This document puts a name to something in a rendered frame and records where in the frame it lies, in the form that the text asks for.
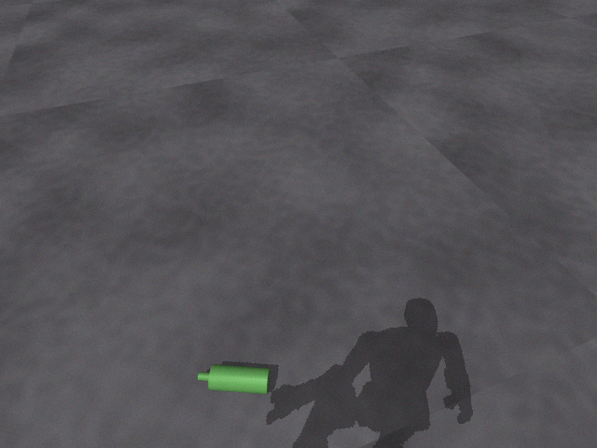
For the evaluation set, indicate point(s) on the bottle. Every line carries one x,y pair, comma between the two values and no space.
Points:
237,379

